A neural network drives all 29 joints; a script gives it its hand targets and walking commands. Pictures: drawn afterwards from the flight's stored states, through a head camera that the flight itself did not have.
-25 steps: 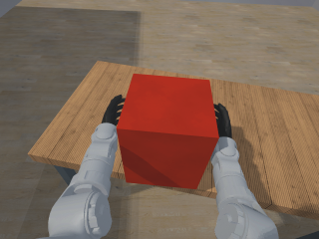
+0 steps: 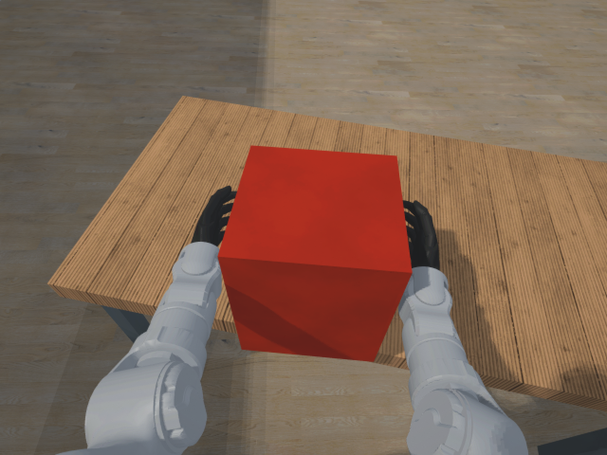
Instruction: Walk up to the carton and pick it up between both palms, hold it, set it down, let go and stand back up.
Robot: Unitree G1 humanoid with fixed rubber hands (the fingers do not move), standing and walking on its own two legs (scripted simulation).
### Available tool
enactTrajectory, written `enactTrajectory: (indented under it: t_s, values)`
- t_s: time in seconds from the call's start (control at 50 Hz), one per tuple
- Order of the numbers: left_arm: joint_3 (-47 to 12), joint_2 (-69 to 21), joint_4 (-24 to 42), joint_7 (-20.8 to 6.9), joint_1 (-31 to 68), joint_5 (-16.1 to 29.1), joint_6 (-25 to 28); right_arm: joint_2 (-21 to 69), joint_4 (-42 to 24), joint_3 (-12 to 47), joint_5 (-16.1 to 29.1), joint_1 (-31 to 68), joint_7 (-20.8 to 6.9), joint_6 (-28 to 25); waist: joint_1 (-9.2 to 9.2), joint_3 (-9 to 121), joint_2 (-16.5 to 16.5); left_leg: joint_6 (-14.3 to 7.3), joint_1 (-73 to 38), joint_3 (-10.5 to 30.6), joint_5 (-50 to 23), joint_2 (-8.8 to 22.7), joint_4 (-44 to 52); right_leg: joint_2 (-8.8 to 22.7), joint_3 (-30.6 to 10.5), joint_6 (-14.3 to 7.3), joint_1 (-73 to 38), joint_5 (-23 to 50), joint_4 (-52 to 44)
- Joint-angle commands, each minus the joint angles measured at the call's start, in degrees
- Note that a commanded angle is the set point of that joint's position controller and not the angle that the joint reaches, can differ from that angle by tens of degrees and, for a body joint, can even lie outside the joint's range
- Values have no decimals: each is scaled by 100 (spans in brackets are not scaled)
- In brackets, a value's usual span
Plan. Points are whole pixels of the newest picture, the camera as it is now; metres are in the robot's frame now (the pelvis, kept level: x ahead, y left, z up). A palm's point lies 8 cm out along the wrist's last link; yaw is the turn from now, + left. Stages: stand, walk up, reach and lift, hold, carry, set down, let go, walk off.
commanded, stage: set down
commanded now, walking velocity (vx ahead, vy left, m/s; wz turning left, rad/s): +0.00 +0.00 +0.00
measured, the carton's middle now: (314, 258) +0.41 -0.03 +0.00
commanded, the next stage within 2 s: none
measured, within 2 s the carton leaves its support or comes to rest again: rests again in 0.02 s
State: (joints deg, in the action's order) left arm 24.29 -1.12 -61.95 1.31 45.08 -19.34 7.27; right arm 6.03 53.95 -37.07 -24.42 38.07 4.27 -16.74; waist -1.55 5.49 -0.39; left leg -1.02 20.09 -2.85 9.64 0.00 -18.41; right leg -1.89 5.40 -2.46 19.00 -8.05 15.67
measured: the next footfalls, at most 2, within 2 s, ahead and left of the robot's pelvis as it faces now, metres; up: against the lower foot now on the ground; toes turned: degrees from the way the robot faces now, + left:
none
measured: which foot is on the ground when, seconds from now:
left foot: down 0.00-1.00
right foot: down 0.00-1.00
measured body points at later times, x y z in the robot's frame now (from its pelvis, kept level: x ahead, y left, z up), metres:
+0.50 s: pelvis -0.01 +0.00 +0.00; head +0.06 +0.01 +0.44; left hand +0.42 +0.13 +0.04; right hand +0.39 -0.18 +0.04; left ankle -0.02 +0.10 -0.75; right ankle -0.02 -0.08 -0.75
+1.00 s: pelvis -0.01 +0.00 +0.00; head +0.07 +0.01 +0.44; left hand +0.42 +0.13 +0.03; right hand +0.39 -0.18 +0.03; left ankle -0.02 +0.10 -0.75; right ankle -0.02 -0.08 -0.75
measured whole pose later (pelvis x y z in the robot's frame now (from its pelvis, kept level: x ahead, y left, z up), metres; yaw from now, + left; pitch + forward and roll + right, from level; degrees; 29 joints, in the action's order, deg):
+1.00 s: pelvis -0.01 +0.00 +0.00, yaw +0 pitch +12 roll +0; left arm 32.1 -3.4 -60.2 -1.0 46.2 -26.0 11.7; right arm 8.1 51.7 -43.0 -29.6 38.6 2.6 -20.4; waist -1.0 3.5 -1.1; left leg -1.2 21.8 -3.1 8.7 -0.1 -18.2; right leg -1.7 5.3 -2.6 21.4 -7.8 16.9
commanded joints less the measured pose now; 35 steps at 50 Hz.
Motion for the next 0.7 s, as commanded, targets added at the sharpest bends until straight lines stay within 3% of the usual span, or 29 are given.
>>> enactTrajectory:
  t_s: [0.0,0.34,0.68]
  values:
    - [-1229,-2830,651,-452,3562,-81,643,2757,-148,1952,-393,3729,-829,-584,-39,3694,43,240,-787,1,-2267,235,-181,304,-43,384,-2441,3522,638]
    - [-747,-2715,334,-469,3403,-431,769,2802,95,1514,-681,3553,-844,-591,13,3231,6,142,-407,-55,-1462,214,46,350,-50,361,-2304,2688,500]
    - [-418,-2578,327,-488,3000,-681,726,2768,70,1307,-845,3288,-879,-587,71,2831,-93,67,-411,-75,-1351,225,61,335,-21,388,-2062,2372,468]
